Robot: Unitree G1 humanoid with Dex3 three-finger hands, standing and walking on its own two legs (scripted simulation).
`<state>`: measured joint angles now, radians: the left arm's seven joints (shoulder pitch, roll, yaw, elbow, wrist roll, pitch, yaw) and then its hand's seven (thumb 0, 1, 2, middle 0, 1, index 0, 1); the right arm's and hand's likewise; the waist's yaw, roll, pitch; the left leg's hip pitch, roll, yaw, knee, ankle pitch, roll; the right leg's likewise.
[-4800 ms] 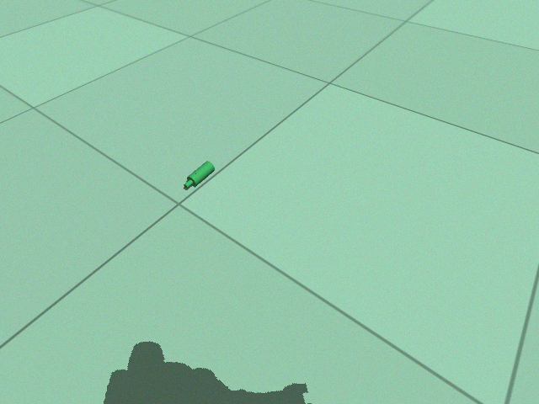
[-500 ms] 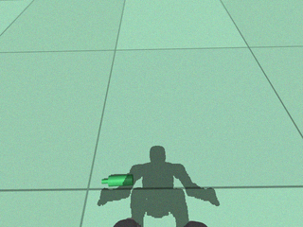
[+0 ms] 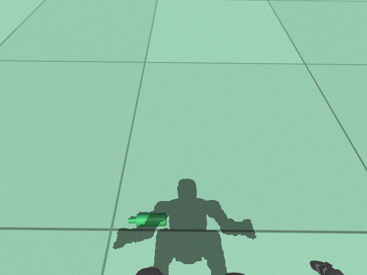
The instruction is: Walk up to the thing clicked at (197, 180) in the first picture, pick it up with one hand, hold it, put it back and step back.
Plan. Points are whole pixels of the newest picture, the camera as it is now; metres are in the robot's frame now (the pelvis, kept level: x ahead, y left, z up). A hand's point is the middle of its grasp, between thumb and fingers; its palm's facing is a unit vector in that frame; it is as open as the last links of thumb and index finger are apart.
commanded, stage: walk up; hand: left
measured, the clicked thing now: (147, 219) +0.46 +0.20 -0.71
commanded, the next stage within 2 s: stand in 1.02 s
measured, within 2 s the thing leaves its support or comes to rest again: neither
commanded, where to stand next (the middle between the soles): +0.11 +0.01 m, yaw +0 degrees
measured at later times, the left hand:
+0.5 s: hand out of the picture +0.09 +0.26 -0.12, palm faces -0.04 -0.93 -0.37, open 7.4 cm
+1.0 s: hand out of the picture +0.12 +0.24 -0.12, palm faces -0.06 -0.93 -0.36, open 7.4 cm
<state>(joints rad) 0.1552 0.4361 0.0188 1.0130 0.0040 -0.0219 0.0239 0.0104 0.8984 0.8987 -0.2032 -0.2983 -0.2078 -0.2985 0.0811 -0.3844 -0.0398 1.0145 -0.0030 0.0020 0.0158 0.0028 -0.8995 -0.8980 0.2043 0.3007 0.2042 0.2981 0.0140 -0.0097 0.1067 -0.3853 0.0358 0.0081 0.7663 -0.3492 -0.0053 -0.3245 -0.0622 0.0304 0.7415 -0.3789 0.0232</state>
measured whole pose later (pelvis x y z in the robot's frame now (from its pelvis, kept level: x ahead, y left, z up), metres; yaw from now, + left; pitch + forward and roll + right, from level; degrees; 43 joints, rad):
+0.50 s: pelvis +0.00 +0.00 +0.03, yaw -1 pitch -2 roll +0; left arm 0.08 0.37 -0.01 1.15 0.01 -0.02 0.00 0.01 0.90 0.90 -0.20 -0.30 -0.21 -0.30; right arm 0.00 -0.36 -0.03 1.14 0.01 0.01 0.02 0.00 -0.90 -0.90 0.20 0.30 0.20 0.30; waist 0.01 0.01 0.06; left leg -0.22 0.04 0.02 0.45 -0.20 -0.02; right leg -0.16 -0.06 0.03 0.42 -0.22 0.07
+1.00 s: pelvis +0.02 -0.01 +0.03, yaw -1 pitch -2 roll +0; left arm 0.07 0.35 0.01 1.14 0.02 -0.01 0.00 0.01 0.90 0.90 -0.20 -0.30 -0.21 -0.30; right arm 0.08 -0.35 -0.04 1.17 0.00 0.01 0.02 0.00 -0.90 -0.90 0.20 0.30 0.20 0.30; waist -0.02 0.01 0.06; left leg -0.17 0.04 0.03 0.38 -0.18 -0.03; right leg -0.13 -0.06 0.04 0.37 -0.21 0.06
